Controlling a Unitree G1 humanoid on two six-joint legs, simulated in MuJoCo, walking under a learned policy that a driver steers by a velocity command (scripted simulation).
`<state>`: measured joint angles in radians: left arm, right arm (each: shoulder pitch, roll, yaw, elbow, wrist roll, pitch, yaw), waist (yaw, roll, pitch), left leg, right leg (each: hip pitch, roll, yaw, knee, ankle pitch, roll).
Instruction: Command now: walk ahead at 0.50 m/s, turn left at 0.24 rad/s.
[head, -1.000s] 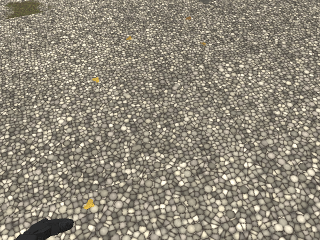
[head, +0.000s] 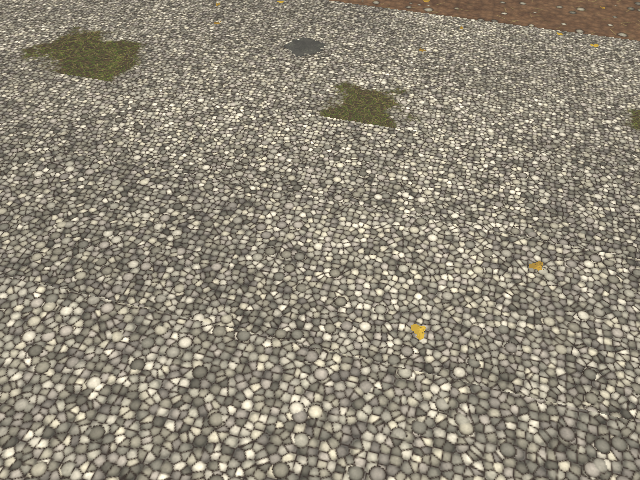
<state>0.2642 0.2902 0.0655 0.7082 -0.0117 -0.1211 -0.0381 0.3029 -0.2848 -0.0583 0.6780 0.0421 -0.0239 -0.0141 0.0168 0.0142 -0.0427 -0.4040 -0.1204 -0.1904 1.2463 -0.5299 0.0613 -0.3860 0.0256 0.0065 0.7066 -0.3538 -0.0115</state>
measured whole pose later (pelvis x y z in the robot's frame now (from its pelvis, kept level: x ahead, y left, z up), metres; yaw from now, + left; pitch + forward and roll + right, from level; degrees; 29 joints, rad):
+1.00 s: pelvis +0.50 +0.00 -0.15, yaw -20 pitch +3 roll -1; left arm 0.32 0.22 0.06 0.79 -0.02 -0.02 0.03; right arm 0.08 -0.22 -0.05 0.68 -0.01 -0.08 -0.02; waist 0.06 0.01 0.00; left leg -0.66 0.06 -0.14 0.71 -0.07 -0.08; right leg -0.28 0.17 0.14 0.55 -0.31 -0.10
